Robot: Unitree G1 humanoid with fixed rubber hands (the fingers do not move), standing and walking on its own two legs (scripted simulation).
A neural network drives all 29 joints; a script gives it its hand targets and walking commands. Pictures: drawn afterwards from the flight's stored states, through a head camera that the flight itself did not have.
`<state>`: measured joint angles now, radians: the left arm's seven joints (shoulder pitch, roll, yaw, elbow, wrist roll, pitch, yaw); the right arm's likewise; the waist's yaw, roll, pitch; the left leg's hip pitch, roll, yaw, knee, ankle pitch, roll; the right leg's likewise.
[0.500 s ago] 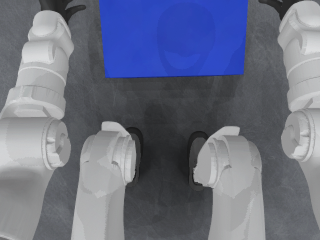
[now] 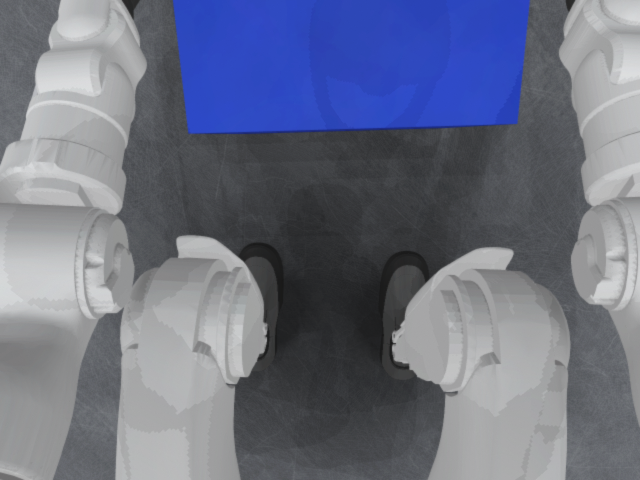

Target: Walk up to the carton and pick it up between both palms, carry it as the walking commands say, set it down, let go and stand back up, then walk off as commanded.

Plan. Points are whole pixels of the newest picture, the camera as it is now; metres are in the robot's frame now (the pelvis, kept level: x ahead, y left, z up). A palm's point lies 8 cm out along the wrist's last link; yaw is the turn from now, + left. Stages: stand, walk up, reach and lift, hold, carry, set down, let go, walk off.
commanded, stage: reach and lift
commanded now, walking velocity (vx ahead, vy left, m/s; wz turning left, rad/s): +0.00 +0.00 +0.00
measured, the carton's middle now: (344, 9) +0.54 +0.00 -0.24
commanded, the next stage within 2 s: none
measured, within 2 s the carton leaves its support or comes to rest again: leaves its support in 1.34 s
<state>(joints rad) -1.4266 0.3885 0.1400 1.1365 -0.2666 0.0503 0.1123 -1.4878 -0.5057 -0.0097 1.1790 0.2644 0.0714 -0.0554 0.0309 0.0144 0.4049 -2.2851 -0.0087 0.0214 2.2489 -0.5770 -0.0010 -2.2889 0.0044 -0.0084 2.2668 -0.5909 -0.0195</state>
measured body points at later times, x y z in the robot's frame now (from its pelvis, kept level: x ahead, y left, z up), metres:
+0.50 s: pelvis +0.00 +0.00 +0.01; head +0.37 -0.01 +0.24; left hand +0.54 +0.19 -0.18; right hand +0.57 -0.19 -0.18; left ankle +0.11 +0.12 -0.32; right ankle +0.11 -0.11 -0.32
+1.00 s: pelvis +0.00 +0.00 +0.00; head +0.37 -0.01 +0.25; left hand +0.55 +0.19 -0.18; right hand +0.57 -0.19 -0.17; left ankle +0.11 +0.12 -0.32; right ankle +0.11 -0.11 -0.32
